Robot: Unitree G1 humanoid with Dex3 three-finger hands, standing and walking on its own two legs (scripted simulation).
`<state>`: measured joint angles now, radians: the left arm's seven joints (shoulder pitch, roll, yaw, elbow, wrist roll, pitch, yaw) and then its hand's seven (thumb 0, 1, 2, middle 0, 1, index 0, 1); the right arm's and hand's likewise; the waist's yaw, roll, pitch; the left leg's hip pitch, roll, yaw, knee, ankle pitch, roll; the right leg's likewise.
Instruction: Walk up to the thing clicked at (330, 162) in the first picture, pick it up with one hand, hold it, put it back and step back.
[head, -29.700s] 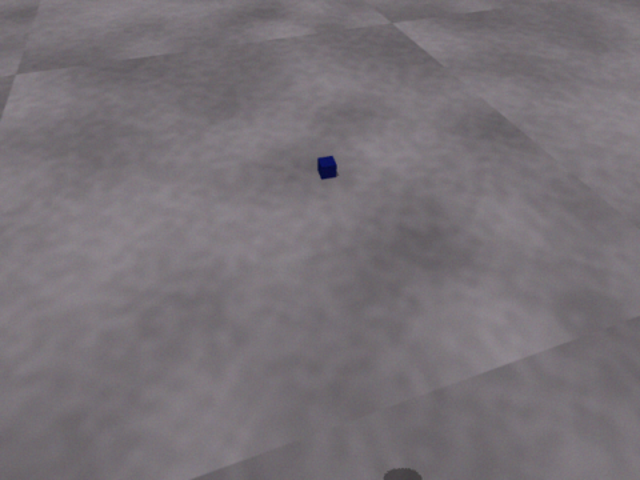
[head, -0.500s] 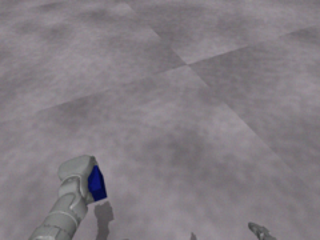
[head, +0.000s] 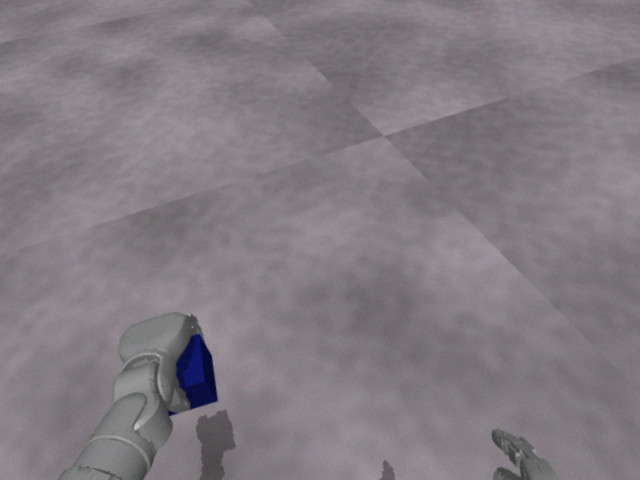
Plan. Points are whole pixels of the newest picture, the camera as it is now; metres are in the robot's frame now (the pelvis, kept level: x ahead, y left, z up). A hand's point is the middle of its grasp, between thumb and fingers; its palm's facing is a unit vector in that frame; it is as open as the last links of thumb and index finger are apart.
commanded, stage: hold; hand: left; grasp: from above
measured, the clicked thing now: (183, 375) +0.30 +0.22 -0.07
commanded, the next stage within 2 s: crouch in 1.00 s
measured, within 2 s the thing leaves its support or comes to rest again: neither
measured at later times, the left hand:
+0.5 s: hand (161, 362) +0.30 +0.23 -0.02, palm faces -0.41 -0.16 -0.90, open 10.3 cm
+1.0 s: hand (161, 354) +0.31 +0.23 -0.02, palm faces -0.42 -0.16 -0.90, open 10.3 cm
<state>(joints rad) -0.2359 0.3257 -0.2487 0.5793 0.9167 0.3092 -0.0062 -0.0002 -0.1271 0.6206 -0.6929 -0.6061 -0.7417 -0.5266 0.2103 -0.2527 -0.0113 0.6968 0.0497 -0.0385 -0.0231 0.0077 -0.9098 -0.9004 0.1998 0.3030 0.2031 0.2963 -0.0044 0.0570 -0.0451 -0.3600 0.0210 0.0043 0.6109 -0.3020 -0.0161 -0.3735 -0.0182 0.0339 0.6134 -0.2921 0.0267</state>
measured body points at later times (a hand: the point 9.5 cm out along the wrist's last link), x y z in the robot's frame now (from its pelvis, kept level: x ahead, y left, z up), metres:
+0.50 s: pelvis +0.00 +0.00 +0.01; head +0.01 -0.03 +0.45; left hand +0.32 +0.23 +0.03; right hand +0.16 -0.24 -0.10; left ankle +0.01 +0.13 -0.73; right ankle +0.02 -0.14 -0.73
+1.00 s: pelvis +0.01 +0.00 +0.01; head +0.02 -0.02 +0.46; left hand +0.33 +0.24 +0.03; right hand +0.16 -0.25 -0.10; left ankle +0.01 +0.13 -0.73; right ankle +0.02 -0.14 -0.73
